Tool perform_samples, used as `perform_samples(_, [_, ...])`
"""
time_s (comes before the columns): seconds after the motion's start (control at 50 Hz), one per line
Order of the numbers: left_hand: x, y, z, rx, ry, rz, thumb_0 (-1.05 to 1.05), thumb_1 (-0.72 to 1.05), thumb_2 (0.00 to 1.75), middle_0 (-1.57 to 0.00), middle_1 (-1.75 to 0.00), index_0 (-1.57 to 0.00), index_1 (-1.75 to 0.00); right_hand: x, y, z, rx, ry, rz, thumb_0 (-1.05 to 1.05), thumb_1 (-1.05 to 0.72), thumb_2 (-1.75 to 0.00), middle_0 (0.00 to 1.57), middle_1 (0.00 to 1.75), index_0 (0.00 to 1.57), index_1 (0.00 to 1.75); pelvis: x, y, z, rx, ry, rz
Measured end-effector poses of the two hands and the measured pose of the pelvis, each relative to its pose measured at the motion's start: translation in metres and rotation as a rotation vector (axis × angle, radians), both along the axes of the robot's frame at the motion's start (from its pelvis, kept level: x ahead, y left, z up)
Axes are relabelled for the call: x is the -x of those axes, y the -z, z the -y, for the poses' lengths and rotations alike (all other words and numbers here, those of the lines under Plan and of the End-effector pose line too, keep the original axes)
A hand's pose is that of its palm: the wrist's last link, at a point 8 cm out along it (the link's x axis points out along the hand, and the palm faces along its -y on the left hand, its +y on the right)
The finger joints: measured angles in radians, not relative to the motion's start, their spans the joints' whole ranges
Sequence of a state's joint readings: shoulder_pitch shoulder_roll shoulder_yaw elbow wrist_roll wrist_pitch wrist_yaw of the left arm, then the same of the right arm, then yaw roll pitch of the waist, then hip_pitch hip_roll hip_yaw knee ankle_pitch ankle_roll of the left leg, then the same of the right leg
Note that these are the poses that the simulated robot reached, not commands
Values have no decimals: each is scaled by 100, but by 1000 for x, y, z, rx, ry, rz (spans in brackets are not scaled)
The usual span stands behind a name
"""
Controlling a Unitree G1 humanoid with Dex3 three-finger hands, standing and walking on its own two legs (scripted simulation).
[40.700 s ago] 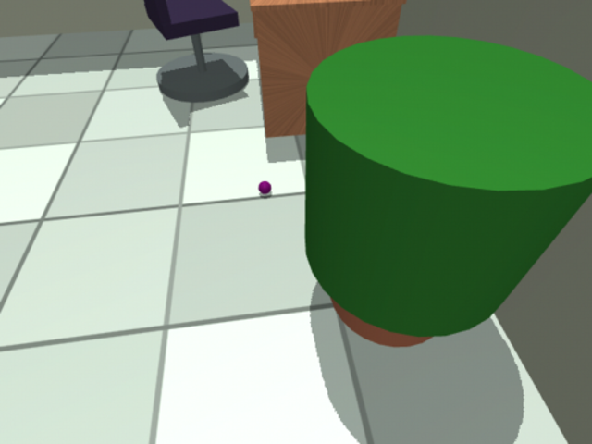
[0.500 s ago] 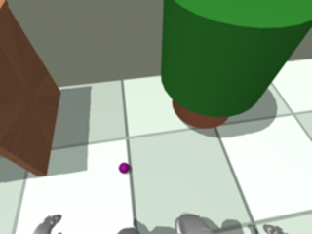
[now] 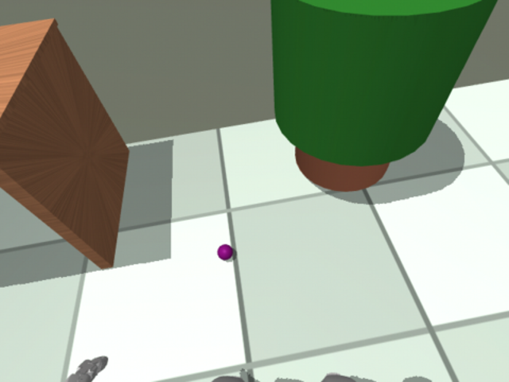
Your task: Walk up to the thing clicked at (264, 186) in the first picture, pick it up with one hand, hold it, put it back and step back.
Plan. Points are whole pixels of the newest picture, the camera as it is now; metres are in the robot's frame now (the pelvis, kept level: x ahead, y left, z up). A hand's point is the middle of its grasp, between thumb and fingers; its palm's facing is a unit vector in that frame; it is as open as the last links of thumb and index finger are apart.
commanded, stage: walk up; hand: left
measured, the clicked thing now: (225, 252) +0.67 +0.22 -0.72
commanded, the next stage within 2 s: stand in 0.98 s
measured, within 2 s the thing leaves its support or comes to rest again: neither
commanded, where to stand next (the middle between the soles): +0.27 +0.00 m, yaw -2 degrees
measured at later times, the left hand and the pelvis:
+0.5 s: hand out of the picture +0.03 +0.28 -0.14, palm faces -0.05 -0.94 -0.34, open 7.4 cm; pelvis -0.04 +0.03 +0.01, yaw -3 degrees
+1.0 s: hand out of the picture +0.10 +0.27 -0.13, palm faces -0.08 -0.93 -0.35, open 7.4 cm; pelvis -0.03 +0.02 +0.02, yaw -5 degrees
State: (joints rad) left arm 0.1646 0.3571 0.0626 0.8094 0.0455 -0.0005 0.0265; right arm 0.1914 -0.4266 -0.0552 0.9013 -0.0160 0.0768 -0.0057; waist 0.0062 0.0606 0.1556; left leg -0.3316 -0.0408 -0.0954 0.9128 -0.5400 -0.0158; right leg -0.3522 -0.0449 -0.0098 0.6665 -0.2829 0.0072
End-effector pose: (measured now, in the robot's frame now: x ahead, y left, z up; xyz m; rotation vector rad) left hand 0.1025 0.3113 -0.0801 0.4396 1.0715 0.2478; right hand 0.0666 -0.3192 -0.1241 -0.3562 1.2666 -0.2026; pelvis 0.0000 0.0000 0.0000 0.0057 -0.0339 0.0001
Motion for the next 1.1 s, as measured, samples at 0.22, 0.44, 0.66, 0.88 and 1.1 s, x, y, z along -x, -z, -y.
perform_samples(0.22, [60,24,-29,79,-43,-85,1,90,90,-20,-30,-21,-30,62,-27,-35,17,23,32,1,-90,-90,21,30,21,30,34,-7,-21,9,16,21])
perform_samples(0.44, [84,26,-10,116,-9,-110,1,90,90,-20,-30,-21,-30,45,-27,-33,-2,32,135,1,-90,-90,21,30,20,30,46,-8,-21,26,45,29])
perform_samples(0.66, [50,19,-8,143,6,-72,1,90,90,-20,-30,-21,-30,35,-33,-48,-27,35,137,1,-90,-90,21,30,20,30,32,-18,-25,11,67,13])
perform_samples(0.88, [17,11,-4,123,40,-51,1,90,90,-20,-30,-21,-30,23,-34,-43,-26,70,141,1,-90,-90,21,30,20,30,26,-22,-25,6,75,11])
perform_samples(1.1, [12,10,6,128,54,-75,1,90,90,-20,-30,-21,-30,31,-34,-38,-30,94,109,1,-90,-90,21,30,20,30,26,-25,-22,4,69,12])
